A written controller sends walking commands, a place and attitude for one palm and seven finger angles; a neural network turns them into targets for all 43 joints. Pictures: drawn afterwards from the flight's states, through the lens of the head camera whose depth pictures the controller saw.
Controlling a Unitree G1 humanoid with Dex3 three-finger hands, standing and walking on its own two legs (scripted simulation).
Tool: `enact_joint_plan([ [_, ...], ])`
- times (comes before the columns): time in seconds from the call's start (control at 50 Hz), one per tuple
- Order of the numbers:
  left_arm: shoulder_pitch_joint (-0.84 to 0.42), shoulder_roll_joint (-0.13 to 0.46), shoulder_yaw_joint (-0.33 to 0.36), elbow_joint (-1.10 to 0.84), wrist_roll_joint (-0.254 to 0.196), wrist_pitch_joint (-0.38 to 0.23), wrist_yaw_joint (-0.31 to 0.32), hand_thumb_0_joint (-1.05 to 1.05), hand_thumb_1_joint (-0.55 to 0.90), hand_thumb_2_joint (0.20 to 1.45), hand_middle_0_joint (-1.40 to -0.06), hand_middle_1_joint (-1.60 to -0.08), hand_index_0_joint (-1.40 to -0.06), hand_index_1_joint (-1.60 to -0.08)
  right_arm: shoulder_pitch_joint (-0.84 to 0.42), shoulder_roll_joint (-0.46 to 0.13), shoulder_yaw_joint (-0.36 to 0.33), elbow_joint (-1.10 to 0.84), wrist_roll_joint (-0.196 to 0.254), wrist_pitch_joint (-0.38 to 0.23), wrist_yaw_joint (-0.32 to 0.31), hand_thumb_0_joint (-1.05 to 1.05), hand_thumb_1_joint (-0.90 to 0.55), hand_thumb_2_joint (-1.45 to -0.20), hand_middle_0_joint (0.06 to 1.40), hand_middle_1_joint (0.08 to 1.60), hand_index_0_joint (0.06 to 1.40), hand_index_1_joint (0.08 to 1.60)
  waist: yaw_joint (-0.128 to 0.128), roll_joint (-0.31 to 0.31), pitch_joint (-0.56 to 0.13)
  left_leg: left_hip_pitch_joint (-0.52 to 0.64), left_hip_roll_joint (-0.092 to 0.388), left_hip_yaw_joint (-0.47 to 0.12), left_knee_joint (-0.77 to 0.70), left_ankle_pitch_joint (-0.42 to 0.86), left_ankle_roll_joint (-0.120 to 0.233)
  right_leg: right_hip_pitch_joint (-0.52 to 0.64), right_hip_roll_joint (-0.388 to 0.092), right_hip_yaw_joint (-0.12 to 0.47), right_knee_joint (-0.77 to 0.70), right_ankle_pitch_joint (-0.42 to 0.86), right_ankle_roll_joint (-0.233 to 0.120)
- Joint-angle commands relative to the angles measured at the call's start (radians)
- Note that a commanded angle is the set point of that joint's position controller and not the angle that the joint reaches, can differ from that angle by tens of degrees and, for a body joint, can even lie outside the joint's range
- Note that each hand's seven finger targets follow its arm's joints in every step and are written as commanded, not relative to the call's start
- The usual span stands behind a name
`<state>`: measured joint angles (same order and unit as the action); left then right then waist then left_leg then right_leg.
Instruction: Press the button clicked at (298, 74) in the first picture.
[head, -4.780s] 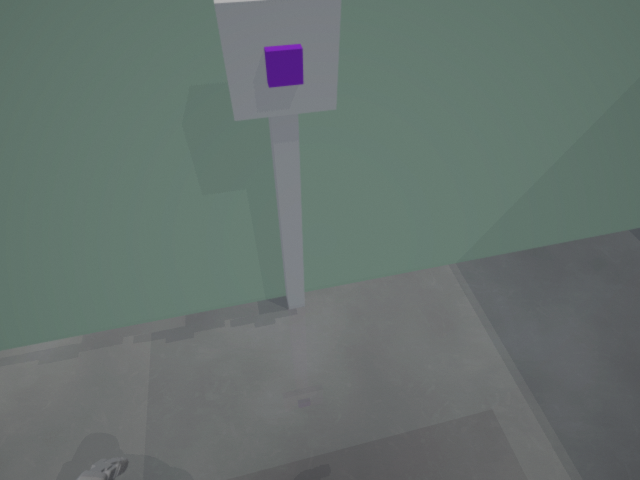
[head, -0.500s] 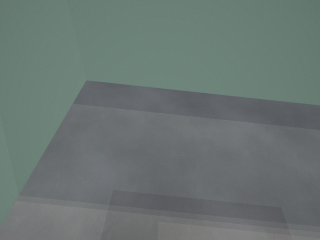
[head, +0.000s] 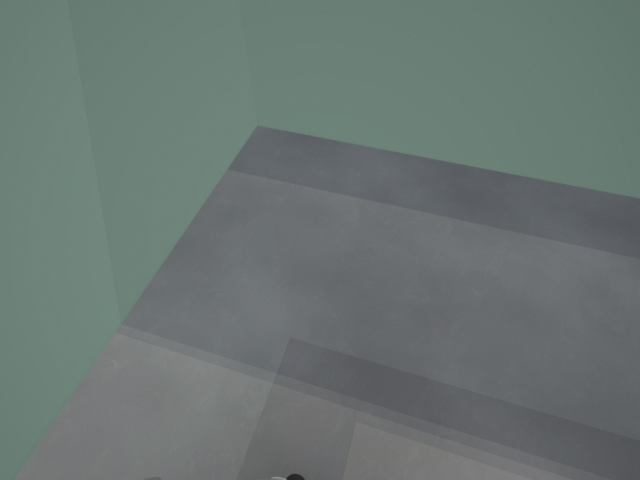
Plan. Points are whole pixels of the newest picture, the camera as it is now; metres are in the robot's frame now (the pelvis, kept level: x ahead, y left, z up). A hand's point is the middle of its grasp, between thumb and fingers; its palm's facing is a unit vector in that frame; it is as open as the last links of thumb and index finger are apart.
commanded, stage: turn to face it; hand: left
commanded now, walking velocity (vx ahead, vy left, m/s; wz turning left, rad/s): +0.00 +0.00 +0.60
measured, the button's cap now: out of the picture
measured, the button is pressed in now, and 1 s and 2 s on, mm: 0 0 0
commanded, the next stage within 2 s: take the last steps up to it in 1.94 s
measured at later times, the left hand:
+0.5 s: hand out of the picture -0.05 +0.22 -0.19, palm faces +0.36 -0.90 -0.26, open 7.3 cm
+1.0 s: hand out of the picture +0.02 +0.21 -0.13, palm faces +0.59 -0.76 -0.28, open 7.4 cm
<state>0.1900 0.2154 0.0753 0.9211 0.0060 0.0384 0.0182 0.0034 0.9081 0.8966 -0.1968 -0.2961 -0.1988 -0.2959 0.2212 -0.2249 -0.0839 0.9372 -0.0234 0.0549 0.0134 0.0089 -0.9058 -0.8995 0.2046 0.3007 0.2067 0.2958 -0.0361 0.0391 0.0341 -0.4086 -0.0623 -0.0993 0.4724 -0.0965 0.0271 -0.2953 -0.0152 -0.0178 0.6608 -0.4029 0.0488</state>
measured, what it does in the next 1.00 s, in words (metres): steps on the spot, turning left: right foot, then left foot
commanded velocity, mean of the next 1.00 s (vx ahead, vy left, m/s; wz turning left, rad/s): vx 0.00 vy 0.00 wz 0.60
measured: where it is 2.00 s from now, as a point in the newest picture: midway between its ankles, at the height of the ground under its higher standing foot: outside the picture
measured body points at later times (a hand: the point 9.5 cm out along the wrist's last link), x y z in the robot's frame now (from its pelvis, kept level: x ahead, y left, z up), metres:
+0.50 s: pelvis +0.00 +0.01 -0.01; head +0.05 +0.04 +0.43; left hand -0.07 +0.26 -0.17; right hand +0.21 -0.20 -0.14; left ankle -0.04 +0.11 -0.74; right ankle -0.03 -0.13 -0.71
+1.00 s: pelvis +0.04 -0.02 +0.00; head +0.09 -0.03 +0.45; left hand -0.01 +0.25 -0.11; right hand +0.26 -0.19 -0.16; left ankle -0.06 +0.07 -0.65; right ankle +0.10 -0.11 -0.73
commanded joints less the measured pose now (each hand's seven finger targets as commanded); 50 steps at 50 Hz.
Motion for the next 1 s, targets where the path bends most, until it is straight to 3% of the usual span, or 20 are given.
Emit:
enact_joint_plan([
  [0.0,0.19,0.25,0.059,-0.059,0.029,-0.028,0.024,0.0,0.9,0.9,-0.2,-0.3,-0.2,-0.3,-0.042,-0.062,-0.042,-0.126,0.011,-0.008,-0.003,0.0,-0.9,-0.9,0.2,0.3,0.2,0.3,0.091,-0.306,-0.078,-0.316,-0.037,0.005,0.277,-0.396,-0.08,0.318,-0.403,0.399,-0.514,-0.155,-0.165],
  [0.02,0.063,0.254,0.038,-0.1,0.019,-0.019,0.025,0.0,0.9,0.9,-0.2,-0.3,-0.2,-0.3,-0.051,-0.099,-0.049,-0.134,-0.009,-0.013,-0.004,0.0,-0.9,-0.9,0.2,0.3,0.2,0.3,0.056,-0.266,-0.013,-0.285,0.001,0.022,0.5,-0.425,-0.073,0.108,-0.496,0.38,-0.516,-0.1,-0.203],
  [0.06,-0.049,0.177,0.024,-0.121,0.013,-0.039,0.022,0.0,0.9,0.9,-0.2,-0.3,-0.2,-0.3,-0.046,-0.11,-0.05,-0.099,-0.008,0.002,0.008,0.0,-0.9,-0.9,0.2,0.3,0.2,0.3,0.003,-0.219,0.066,-0.237,0.059,0.027,0.693,-0.314,-0.07,-0.019,-0.367,0.227,-0.471,0.069,-0.154],
  [0.1,-0.059,0.125,0.008,-0.116,0.015,-0.051,0.019,0.0,0.9,0.9,-0.2,-0.3,-0.2,-0.3,-0.004,-0.092,-0.04,-0.074,-0.003,0.0,0.017,0.0,-0.9,-0.9,0.2,0.3,0.2,0.3,-0.019,-0.176,0.066,-0.243,0.078,0.073,0.736,-0.241,-0.091,0.057,-0.295,0.059,-0.375,0.363,-0.135],
  [0.24,0.126,0.17,0.013,-0.061,0.021,-0.048,0.017,0.0,0.9,0.9,-0.2,-0.3,-0.2,-0.3,-0.146,-0.074,-0.014,-0.106,0.001,0.004,0.017,0.0,-0.9,-0.9,0.2,0.3,0.2,0.3,0.074,-0.228,0.002,-0.197,0.096,0.161,0.546,-0.305,-0.114,0.267,-0.326,-0.054,-0.265,0.743,-0.146],
  [0.34,0.136,0.208,0.029,-0.058,0.025,-0.036,0.014,0.0,0.9,0.9,-0.2,-0.3,-0.2,-0.3,-0.183,-0.074,0.003,-0.122,0.008,-0.009,0.018,0.0,-0.9,-0.9,0.2,0.3,0.2,0.3,0.095,-0.287,-0.042,-0.05,0.081,0.229,0.283,-0.326,-0.081,0.296,-0.347,-0.096,-0.189,0.821,-0.142],
  [0.38,0.109,0.224,0.036,-0.059,0.021,-0.036,0.011,0.0,0.9,0.9,-0.2,-0.3,-0.2,-0.3,-0.124,-0.094,-0.001,-0.117,0.006,-0.02,0.013,0.0,-0.9,-0.9,0.2,0.3,0.2,0.3,0.058,-0.269,-0.085,0.052,0.062,0.256,0.123,-0.256,-0.063,0.3,-0.343,-0.145,-0.092,0.864,-0.115],
  [0.4,0.097,0.223,0.038,-0.06,0.013,-0.035,0.008,0.0,0.9,0.9,-0.2,-0.3,-0.2,-0.3,-0.062,-0.124,-0.01,-0.105,0.003,-0.026,0.012,0.0,-0.9,-0.9,0.2,0.3,0.2,0.3,0.022,-0.229,-0.12,0.195,0.065,0.241,-0.014,-0.127,-0.048,0.233,-0.329,-0.175,0.041,0.829,-0.076],
  [0.42,0.094,0.195,0.035,-0.085,0.004,-0.034,0.001,0.0,0.9,0.9,-0.2,-0.3,-0.2,-0.3,0.03,-0.222,-0.034,-0.09,-0.004,-0.038,0.007,0.0,-0.9,-0.9,0.2,0.3,0.2,0.3,-0.033,-0.022,-0.2,0.453,0.215,0.052,-0.067,0.183,0.028,-0.002,-0.263,-0.204,0.269,0.561,-0.013],
  [0.44,0.054,0.122,0.012,-0.139,-0.001,-0.035,-0.008,0.0,0.9,0.9,-0.2,-0.3,-0.2,-0.3,0.103,-0.329,-0.061,-0.078,0.005,-0.04,0.0,0.0,-0.9,-0.9,0.2,0.3,0.2,0.3,-0.065,0.283,-0.224,0.586,0.483,-0.279,-0.044,0.723,0.184,-0.296,-0.125,-0.164,0.489,-0.244,0.053],
  [0.46,-0.012,0.134,0.012,-0.157,0.008,-0.017,0.004,0.0,0.9,0.9,-0.2,-0.3,-0.2,-0.3,0.138,-0.316,-0.056,-0.047,0.017,-0.036,-0.008,0.0,-0.9,-0.9,0.2,0.3,0.2,0.3,-0.075,0.168,-0.226,0.534,0.502,-0.23,-0.033,0.703,0.222,-0.316,-0.135,-0.044,0.553,-0.268,0.043],
  [0.54,-0.006,0.126,0.023,-0.104,0.009,-0.01,-0.009,0.0,0.9,0.9,-0.2,-0.3,-0.2,-0.3,-0.074,-0.209,-0.023,-0.109,0.002,-0.045,-0.024,0.0,-0.9,-0.9,0.2,0.3,0.2,0.3,0.01,0.108,-0.08,0.277,0.314,-0.084,-0.082,0.375,0.132,-0.257,-0.127,-0.005,0.512,-0.046,0.05],
  [0.72,-0.052,0.107,0.013,-0.148,0.005,-0.014,-0.006,0.0,0.9,0.9,-0.2,-0.3,-0.2,-0.3,-0.051,-0.218,-0.038,-0.106,-0.002,-0.038,-0.018,0.0,-0.9,-0.9,0.2,0.3,0.2,0.3,0.003,0.13,-0.086,0.253,0.268,-0.18,-0.059,0.351,0.142,-0.142,-0.042,-0.01,0.189,-0.032,0.05],
  [0.8,0.044,0.125,0.014,-0.139,0.0,-0.033,-0.001,0.0,0.9,0.9,-0.2,-0.3,-0.2,-0.3,-0.094,-0.213,-0.044,-0.124,0.004,-0.03,-0.015,0.0,-0.9,-0.9,0.2,0.3,0.2,0.3,0.056,0.101,-0.1,0.137,0.219,-0.217,0.037,0.295,0.093,0.09,-0.008,-0.028,-0.118,0.142,0.035],
  [0.82,0.092,0.156,0.022,-0.132,0.004,-0.044,0.003,0.0,0.9,0.9,-0.2,-0.3,-0.2,-0.3,-0.093,-0.183,-0.041,-0.132,0.01,-0.031,-0.012,0.0,-0.9,-0.9,0.2,0.3,0.2,0.3,0.083,0.023,-0.111,0.036,0.166,-0.186,0.12,0.126,0.045,0.223,-0.074,0.021,-0.265,0.238,0.024],
  [0.84,0.111,0.256,0.041,-0.13,0.023,-0.055,0.013,0.0,0.9,0.9,-0.2,-0.3,-0.2,-0.3,-0.053,-0.105,-0.028,-0.146,0.018,-0.035,-0.006,0.0,-0.9,-0.9,0.2,0.3,0.2,0.3,0.083,-0.279,-0.146,-0.153,0.018,-0.016,0.348,-0.248,-0.043,0.371,-0.35,0.288,-0.355,0.363,-0.069],
  [0.86,0.111,0.293,0.037,-0.143,0.019,-0.047,0.011,0.0,0.9,0.9,-0.2,-0.3,-0.2,-0.3,-0.047,-0.117,-0.034,-0.162,0.008,-0.032,-0.008,0.0,-0.9,-0.9,0.2,0.3,0.2,0.3,0.082,-0.316,-0.144,-0.19,-0.002,0.033,0.559,-0.536,-0.067,0.287,-0.509,0.371,-0.349,0.454,-0.178],
  [0.9,0.025,0.223,0.029,-0.158,0.013,-0.043,0.019,0.0,0.9,0.9,-0.2,-0.3,-0.2,-0.3,-0.067,-0.134,-0.042,-0.134,0.002,-0.011,-0.003,0.0,-0.9,-0.9,0.2,0.3,0.2,0.3,0.05,-0.236,-0.054,-0.186,0.056,-0.001,0.766,-0.44,-0.067,0.138,-0.435,0.296,-0.372,0.341,-0.186],
  [0.92,-0.027,0.186,0.016,-0.162,0.013,-0.045,0.016,0.0,0.9,0.9,-0.2,-0.3,-0.2,-0.3,-0.063,-0.128,-0.038,-0.112,-0.001,-0.005,0.006,0.0,-0.9,-0.9,0.2,0.3,0.2,0.3,0.028,-0.19,-0.004,-0.19,0.079,0.023,0.802,-0.357,-0.079,0.112,-0.373,0.176,-0.353,0.362,-0.167],
  [0.98,-0.009,0.157,0.005,-0.151,0.016,-0.054,0.017,0.0,0.9,0.9,-0.2,-0.3,-0.2,-0.3,-0.053,-0.112,-0.026,-0.093,0.002,0.002,0.017,0.0,-0.9,-0.9,0.2,0.3,0.2,0.3,0.028,-0.225,-0.007,-0.173,0.092,0.078,0.764,-0.294,-0.104,0.147,-0.323,0.016,-0.317,0.532,-0.148],
])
